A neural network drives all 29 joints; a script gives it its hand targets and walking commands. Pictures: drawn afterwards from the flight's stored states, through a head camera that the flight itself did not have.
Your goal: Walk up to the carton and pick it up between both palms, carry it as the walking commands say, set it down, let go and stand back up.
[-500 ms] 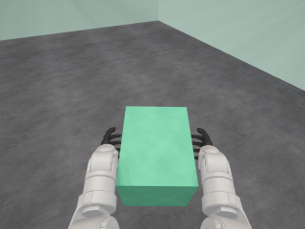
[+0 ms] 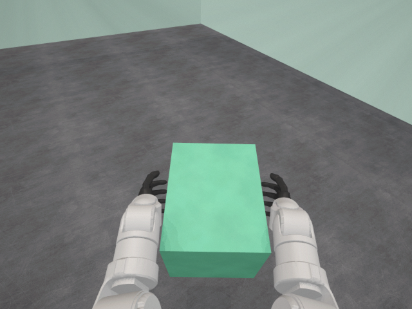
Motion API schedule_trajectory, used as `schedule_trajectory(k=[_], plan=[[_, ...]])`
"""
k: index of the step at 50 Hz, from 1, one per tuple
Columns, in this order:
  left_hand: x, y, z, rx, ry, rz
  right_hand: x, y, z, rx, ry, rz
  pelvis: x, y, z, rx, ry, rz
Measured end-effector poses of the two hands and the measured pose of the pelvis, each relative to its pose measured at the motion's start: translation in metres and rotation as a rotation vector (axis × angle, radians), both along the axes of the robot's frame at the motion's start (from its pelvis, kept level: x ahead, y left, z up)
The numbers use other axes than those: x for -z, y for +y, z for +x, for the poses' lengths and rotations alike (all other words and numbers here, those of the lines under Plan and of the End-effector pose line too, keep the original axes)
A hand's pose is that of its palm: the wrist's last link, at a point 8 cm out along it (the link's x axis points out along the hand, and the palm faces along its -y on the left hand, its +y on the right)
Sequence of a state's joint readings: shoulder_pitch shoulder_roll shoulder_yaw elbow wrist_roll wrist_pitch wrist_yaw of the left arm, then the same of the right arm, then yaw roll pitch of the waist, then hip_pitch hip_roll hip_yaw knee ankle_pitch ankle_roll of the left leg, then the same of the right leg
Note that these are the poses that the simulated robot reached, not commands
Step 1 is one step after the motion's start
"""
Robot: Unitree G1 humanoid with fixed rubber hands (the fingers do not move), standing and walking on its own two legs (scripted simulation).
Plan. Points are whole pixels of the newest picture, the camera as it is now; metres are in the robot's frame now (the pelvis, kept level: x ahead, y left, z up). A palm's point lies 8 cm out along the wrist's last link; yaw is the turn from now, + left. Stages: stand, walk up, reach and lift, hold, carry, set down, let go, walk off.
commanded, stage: reach and lift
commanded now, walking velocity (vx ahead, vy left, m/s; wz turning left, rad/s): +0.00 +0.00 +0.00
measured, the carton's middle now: (212, 209) +0.36 +0.00 -0.02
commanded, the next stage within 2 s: hold in 0.62 s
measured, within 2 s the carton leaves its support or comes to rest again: neither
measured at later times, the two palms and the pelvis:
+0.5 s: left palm (144, 207) +0.30 +0.14 +0.06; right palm (282, 215) +0.30 -0.14 +0.06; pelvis +0.00 +0.00 +0.00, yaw +0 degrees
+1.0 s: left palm (141, 211) +0.29 +0.14 +0.06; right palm (281, 218) +0.29 -0.14 +0.06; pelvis -0.01 +0.00 +0.00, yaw +0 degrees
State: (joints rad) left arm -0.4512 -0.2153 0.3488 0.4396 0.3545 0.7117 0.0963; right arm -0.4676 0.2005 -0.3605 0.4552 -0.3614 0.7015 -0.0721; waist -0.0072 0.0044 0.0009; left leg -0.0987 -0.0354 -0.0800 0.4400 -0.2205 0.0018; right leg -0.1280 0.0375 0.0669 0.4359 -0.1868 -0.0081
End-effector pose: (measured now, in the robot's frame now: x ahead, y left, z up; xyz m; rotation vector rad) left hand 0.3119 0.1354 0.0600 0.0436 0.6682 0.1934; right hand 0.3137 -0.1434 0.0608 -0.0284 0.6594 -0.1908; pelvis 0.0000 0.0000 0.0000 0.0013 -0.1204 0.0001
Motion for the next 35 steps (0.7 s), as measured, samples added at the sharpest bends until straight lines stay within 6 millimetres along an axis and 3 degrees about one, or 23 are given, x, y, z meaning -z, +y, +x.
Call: schedule_trajectory(k=[16, 35], plan=[[-0.002, 0.004, -0.004, 0.026, -0.007, 0.008, 0.002, 0.002, -0.009, -0.016, 0.003, -0.001, -0.002, 0.003, 0.004, -0.004, -0.019, -0.002], [-0.003, 0.004, -0.02, 0.026, -0.016, 0.004, 0.004, 0.001, -0.024, -0.028, 0.01, -0.002, 0.001, -0.001, -0.008, -0.007, -0.037, -0.001]])
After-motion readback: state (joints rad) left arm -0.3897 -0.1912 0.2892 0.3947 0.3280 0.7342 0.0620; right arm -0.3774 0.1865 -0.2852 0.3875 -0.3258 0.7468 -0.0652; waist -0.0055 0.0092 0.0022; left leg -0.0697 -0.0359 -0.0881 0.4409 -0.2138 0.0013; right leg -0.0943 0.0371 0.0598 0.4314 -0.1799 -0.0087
